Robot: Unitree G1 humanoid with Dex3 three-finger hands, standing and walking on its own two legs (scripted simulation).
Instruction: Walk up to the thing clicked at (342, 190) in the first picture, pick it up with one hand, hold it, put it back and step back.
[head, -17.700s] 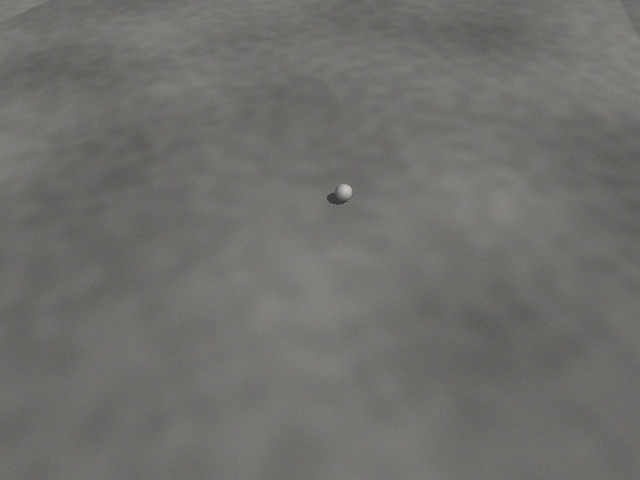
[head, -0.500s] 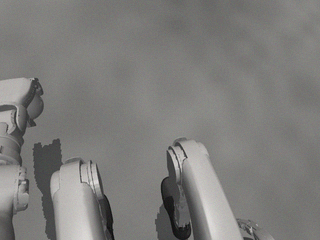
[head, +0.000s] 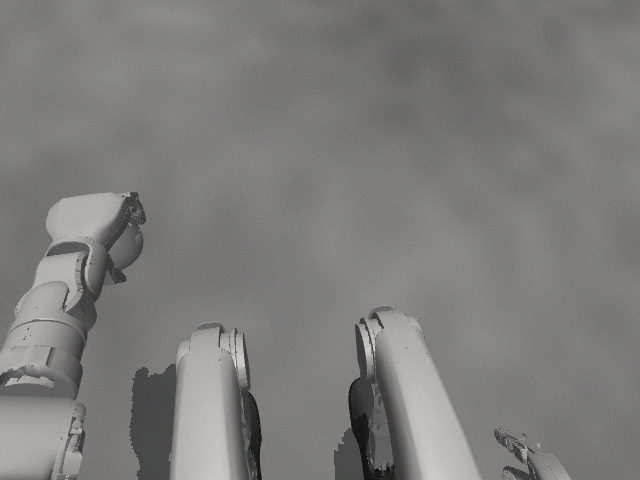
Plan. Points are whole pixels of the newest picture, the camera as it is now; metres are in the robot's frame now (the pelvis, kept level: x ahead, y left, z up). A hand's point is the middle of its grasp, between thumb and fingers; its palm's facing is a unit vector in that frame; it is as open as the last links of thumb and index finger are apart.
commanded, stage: lift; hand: left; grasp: from above
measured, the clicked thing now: (110, 241) +0.44 +0.28 -0.12
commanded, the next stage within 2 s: hold in 1.06 s
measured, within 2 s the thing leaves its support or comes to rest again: neither
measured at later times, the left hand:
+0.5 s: hand (9, 238) +0.36 +0.26 +0.10, palm faces -0.43 -0.10 -0.90, open 10.1 cm
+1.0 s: hand out of the picture +0.37 +0.25 +0.21, palm faces -0.44 -0.10 -0.89, open 10.1 cm
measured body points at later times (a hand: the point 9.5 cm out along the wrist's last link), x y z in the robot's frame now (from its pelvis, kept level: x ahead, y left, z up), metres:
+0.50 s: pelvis +0.02 +0.00 +0.18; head +0.12 +0.02 +0.62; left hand +0.38 +0.26 +0.15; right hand +0.14 -0.26 +0.06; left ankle +0.10 +0.12 -0.40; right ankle +0.10 -0.13 -0.40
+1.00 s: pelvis +0.06 +0.00 +0.29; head +0.12 +0.01 +0.73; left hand +0.39 +0.25 +0.26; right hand +0.16 -0.26 +0.17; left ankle +0.10 +0.12 -0.40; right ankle +0.10 -0.13 -0.40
